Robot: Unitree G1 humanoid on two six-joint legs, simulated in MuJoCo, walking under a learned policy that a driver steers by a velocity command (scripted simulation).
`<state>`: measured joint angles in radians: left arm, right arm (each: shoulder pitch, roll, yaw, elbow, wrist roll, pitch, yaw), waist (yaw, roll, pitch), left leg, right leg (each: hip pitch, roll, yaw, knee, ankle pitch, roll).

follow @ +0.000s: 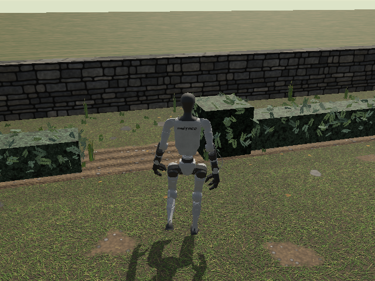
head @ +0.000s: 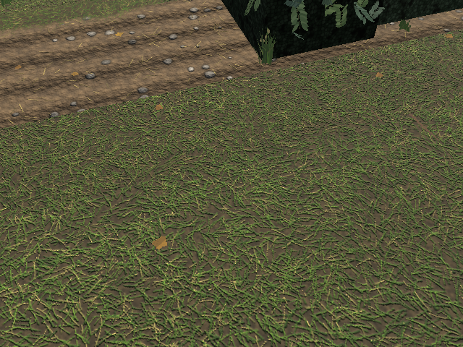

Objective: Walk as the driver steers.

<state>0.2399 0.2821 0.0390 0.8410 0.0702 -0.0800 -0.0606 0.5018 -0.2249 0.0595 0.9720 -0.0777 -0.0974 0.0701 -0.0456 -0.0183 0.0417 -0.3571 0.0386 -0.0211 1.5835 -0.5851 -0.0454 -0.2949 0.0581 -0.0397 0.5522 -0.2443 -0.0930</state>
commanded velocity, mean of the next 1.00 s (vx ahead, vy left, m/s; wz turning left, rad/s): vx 0.50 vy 0.00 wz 0.21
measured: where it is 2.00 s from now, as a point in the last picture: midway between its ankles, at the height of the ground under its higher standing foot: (171, 245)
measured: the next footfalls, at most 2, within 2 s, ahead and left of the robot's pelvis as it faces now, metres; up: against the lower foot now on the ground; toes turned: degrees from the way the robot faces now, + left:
left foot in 0.28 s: +0.39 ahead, +0.14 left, +0.00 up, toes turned -3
right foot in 0.78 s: +0.53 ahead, -0.05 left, +0.00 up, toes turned +10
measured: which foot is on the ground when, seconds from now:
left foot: up 0.00-0.26, down 0.28-0.78, up 0.80-1.00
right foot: down 0.00-0.30, up 0.32-0.76, down 0.78-1.00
